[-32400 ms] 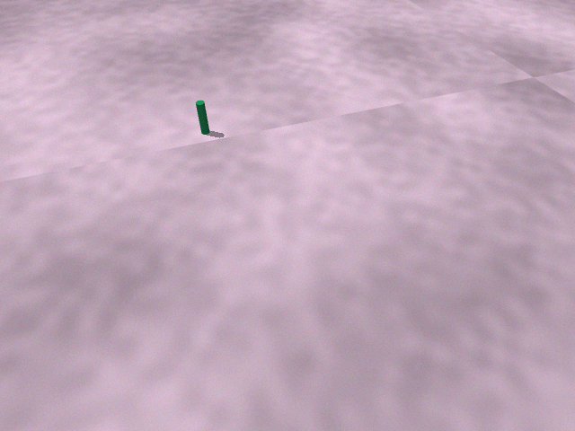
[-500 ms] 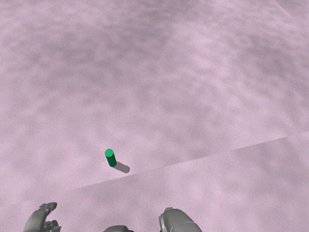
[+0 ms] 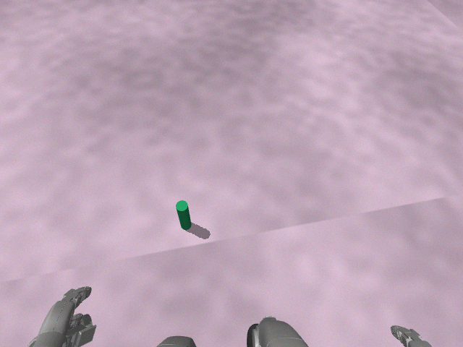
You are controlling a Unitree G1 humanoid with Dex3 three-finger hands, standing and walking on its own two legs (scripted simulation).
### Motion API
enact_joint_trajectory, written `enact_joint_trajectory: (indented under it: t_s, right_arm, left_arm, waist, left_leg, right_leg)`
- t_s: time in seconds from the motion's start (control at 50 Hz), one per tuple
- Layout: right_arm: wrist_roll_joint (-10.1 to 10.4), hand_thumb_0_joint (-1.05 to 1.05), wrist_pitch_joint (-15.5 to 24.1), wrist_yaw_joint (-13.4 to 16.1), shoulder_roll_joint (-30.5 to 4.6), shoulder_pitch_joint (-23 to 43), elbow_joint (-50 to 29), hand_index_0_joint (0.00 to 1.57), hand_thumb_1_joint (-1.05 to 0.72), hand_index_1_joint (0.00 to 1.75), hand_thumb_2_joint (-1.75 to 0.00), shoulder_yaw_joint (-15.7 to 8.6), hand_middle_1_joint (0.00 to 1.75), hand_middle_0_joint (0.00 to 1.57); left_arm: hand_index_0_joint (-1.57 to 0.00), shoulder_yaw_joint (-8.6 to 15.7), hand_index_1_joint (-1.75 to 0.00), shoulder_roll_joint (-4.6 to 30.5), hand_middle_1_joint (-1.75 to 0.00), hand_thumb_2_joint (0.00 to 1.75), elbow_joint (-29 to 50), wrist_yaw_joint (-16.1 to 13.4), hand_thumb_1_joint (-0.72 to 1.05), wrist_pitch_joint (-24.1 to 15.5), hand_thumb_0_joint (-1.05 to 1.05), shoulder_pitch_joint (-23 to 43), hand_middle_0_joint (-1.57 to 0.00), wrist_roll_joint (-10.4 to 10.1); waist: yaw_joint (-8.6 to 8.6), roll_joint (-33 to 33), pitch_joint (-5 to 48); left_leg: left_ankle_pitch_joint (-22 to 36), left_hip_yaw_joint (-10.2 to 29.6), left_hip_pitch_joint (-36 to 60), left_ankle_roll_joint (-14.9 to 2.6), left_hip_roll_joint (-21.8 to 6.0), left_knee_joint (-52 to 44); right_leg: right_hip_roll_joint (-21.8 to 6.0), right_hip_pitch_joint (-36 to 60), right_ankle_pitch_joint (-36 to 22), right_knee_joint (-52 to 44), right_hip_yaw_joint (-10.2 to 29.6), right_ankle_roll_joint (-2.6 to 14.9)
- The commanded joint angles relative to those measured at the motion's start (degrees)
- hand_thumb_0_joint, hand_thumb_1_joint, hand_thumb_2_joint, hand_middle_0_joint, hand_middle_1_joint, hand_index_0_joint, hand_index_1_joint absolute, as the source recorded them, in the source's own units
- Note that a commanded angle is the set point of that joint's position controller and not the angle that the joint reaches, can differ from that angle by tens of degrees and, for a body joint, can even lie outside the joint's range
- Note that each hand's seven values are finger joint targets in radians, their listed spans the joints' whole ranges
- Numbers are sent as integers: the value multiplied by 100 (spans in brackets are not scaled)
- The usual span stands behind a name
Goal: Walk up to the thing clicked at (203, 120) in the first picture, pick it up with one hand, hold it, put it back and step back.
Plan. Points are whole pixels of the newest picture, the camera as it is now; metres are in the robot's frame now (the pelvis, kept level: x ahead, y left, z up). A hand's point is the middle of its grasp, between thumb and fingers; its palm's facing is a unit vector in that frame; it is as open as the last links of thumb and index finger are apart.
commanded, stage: step back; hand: left
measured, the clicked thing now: (184, 216) +0.62 +0.19 -0.66
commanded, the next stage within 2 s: none
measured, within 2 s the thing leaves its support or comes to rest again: neither
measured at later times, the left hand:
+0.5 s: hand out of the picture -0.07 +0.22 -0.14, palm faces -0.09 -0.91 -0.41, open 7.4 cm
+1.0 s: hand out of the picture -0.20 +0.19 -0.14, palm faces -0.01 -0.94 -0.34, open 7.4 cm
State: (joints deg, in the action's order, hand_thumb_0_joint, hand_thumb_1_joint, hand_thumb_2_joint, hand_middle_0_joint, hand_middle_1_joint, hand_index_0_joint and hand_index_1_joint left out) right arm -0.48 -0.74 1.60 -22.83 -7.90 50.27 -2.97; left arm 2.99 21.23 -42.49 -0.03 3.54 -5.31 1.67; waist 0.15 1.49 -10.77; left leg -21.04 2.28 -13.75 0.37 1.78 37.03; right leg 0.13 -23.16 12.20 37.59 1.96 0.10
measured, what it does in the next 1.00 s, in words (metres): walks backwards: right foot, then left foot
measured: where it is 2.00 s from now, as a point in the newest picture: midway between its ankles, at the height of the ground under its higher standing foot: outside the picture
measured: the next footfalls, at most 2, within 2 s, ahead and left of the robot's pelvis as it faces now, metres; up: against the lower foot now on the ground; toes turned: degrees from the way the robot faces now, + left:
right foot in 0.42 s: -0.12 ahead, -0.17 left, +0.00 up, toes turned -2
left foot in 0.78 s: -0.22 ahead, +0.05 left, +0.00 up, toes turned -1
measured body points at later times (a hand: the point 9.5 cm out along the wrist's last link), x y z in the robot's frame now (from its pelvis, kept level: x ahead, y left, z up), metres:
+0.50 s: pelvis -0.16 -0.05 +0.00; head -0.11 -0.07 +0.44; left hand -0.06 +0.27 -0.11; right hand -0.05 -0.38 -0.12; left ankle -0.04 +0.11 -0.69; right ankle -0.16 -0.17 -0.72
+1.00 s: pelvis -0.32 -0.07 +0.01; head -0.28 -0.05 +0.46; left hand -0.20 +0.23 -0.11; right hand -0.23 -0.39 -0.09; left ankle -0.26 +0.05 -0.72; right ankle -0.36 -0.23 -0.63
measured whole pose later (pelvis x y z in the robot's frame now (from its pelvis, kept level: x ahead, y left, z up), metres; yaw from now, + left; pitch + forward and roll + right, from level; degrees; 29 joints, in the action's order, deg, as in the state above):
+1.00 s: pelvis -0.32 -0.07 +0.01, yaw -1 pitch -2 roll -1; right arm -2.1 -1.1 1.2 -20.7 -10.9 48.4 -1.9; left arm 3.9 22.3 -45.0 0.1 4.9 -8.5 0.7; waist 0.3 2.0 -8.2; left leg -12.8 1.6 -19.1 -0.5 -1.5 33.8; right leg 5.9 -25.9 28.5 69.5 9.1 0.0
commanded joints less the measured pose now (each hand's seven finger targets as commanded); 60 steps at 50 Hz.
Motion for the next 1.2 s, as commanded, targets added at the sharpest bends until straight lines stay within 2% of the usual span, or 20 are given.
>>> enact_joint_trajectory:
  t_s: [0.0,0.04,0.1,0.24,0.34,0.4,0.42,0.44,0.46,0.52,0.56,0.68,0.74,0.78,0.82,0.88,1.1,1.14,1.16,1.18]
  right_arm:
    - [-273,0,108,15,-1788,-424,-345,20,-90,30,-90,-525,30,20]
    - [-180,0,151,15,-2057,27,-527,20,-90,30,-90,-615,30,20]
    - [-216,0,198,52,-1278,494,-630,20,-90,30,-90,-364,30,20]
    - [-96,0,163,101,-1388,-275,-693,20,-90,30,-90,-470,30,20]
    - [-142,0,54,46,-1578,75,-872,20,-90,30,-90,-506,30,20]
    - [-42,0,-68,10,-1339,149,-916,20,-90,30,-90,-398,30,20]
    - [8,0,-79,19,-968,62,-994,20,-90,30,-90,-299,30,20]
    - [24,0,-79,157,-1016,318,-1046,20,-90,30,-90,-366,30,20]
    - [5,0,-96,188,-1302,255,-890,20,-90,30,-90,-476,30,20]
    - [70,0,-84,104,-1187,-381,-482,20,-90,30,-90,-352,30,20]
    - [56,0,-15,129,-1040,-441,-474,20,-90,30,-90,-253,30,20]
    - [-67,0,104,121,-894,-537,-592,20,-90,30,-90,-216,30,20]
    - [-110,0,118,79,-932,-1000,-337,20,-90,30,-90,-304,30,20]
    - [-250,0,85,53,-1739,-680,-444,20,-90,30,-90,-493,30,20]
    - [-225,0,130,87,-2093,-182,-661,20,-90,30,-90,-583,30,20]
    - [-227,0,135,117,-1309,147,-730,20,-90,30,-90,-308,30,20]
    - [-107,0,-252,-91,-1350,-42,-633,20,-90,30,-90,-346,30,20]
    - [-54,0,-209,-67,-837,187,-882,20,-90,30,-90,-204,30,20]
    - [-115,0,-262,12,-1157,364,-825,20,-90,30,-90,-359,30,20]
    - [-83,0,-285,-19,-1416,190,-704,20,-90,30,-90,-486,30,20]
  left_arm:
    - [-20,357,-30,893,-30,90,434,-54,90,1,0,-232,-20,-43]
    - [-20,538,-30,1358,-30,90,408,-163,90,-21,0,257,-20,98]
    - [-20,542,-30,1143,-30,90,65,-75,90,-12,0,-644,-20,-72]
    - [-20,511,-30,1082,-30,90,212,-46,90,-66,0,-566,-20,18]
    - [-20,540,-30,1103,-30,90,-90,35,90,-110,0,-1007,-20,-11]
    - [-20,604,-30,1227,-30,90,-407,38,90,-178,0,-1546,-20,84]
    - [-20,734,-30,1754,-30,90,-275,42,90,-203,0,-1396,-20,168]
    - [-20,815,-30,2354,-30,90,29,38,90,-153,0,-767,-20,173]
    - [-20,790,-30,2328,-30,90,193,6,90,-162,0,-267,-20,144]
    - [-20,567,-30,1447,-30,90,350,-44,90,-182,0,379,-20,106]
    - [-20,609,-30,1408,-30,90,296,-62,90,-184,0,-43,-20,129]
    - [-20,565,-30,1274,-30,90,396,-182,90,-117,0,-483,-20,87]
    - [-20,452,-30,1294,-30,90,491,-117,90,13,0,-301,-20,-29]
    - [-20,337,-30,905,-30,90,555,-80,90,20,0,-355,-20,-73]
    - [-20,514,-30,1377,-30,90,535,-177,90,23,0,159,-20,3]
    - [-20,492,-30,1179,-30,90,178,-92,90,20,0,-373,-20,-105]
    - [-20,405,-30,1129,-30,90,-614,-144,90,-376,0,-1157,-20,14]
    - [-20,649,-30,2077,-30,90,-488,-121,90,-382,0,-1040,-20,127]
    - [-20,710,-30,2568,-30,90,-284,-156,90,-377,0,-492,-20,156]
    - [-20,680,-30,2364,-30,90,-174,-197,90,-399,0,79,-20,98]
  waist:
    - [-23,-1357,1254]
    - [-265,-1407,773]
    - [382,-775,852]
    - [-141,-1056,1353]
    - [14,-1460,1534]
    - [269,-832,1629]
    - [234,701,1342]
    - [403,1731,1040]
    - [257,1752,563]
    - [-222,737,397]
    - [44,918,715]
    - [264,1119,1500]
    - [20,667,1693]
    - [143,-1347,1510]
    - [-101,-1553,1027]
    - [278,-627,997]
    - [80,-1125,1852]
    - [274,1109,1312]
    - [474,1548,820]
    - [125,1273,397]
  left_leg:
    - [1402,2535,828,-781,-1977,-2047]
    - [1226,3136,-920,-1810,-2832,-2270]
    - [2878,955,56,-984,-1431,-1498]
    - [3124,987,1269,-1452,-1723,-1012]
    - [2168,912,370,-1158,-1642,-751]
    - [1139,559,-692,-645,-1083,71]
    - [-285,368,-1849,-239,-100,1063]
    - [-1530,275,-1604,-14,344,2399]
    - [-1473,636,-1074,-21,86,3198]
    - [-478,636,-1352,-34,482,3411]
    - [-460,499,-1481,68,499,3127]
    - [-846,84,-1311,8,-68,465]
    - [1140,-202,-44,-140,11,-1582]
    - [2313,2337,828,-966,-1835,-1650]
    - [2295,3228,-835,-2003,-2871,-1901]
    - [3448,1091,-335,-1279,-1551,-1203]
    - [1403,526,-23,-867,-1027,23]
    - [-1035,311,-2182,-206,245,1369]
    - [-1316,860,-1470,18,21,2536]
    - [-1014,1145,-1139,-2,-243,3074]
  right_leg:
    - [614,-928,1751,1248,455,154]
    - [484,-248,2306,3128,1084,19]
    - [746,-818,1402,3648,1204,86]
    - [405,-714,1653,2314,818,-297]
    - [22,660,1290,-4,182,-100]
    - [-45,1726,201,-1423,309,140]
    - [-1064,1704,284,-1675,2144,447]
    - [-2119,91,523,-2130,3082,1468]
    - [-2368,-1094,1078,-2490,3417,1667]
    - [-1016,-267,-215,-1569,1072,897]
    - [-898,405,-772,-1244,1009,957]
    - [-1488,2309,-2522,-577,1256,1214]
    - [-1026,1647,-1753,108,817,755]
    - [198,-637,1482,1475,-21,157]
    - [105,-114,2449,3325,921,46]
    - [588,-488,1707,3810,956,77]
    - [222,1657,201,-1719,-302,-3]
    - [-1527,1354,1624,-1957,2610,770]
    - [-2618,-558,2323,-2535,3787,1637]
    - [-2641,-1259,2853,-2654,3530,1572]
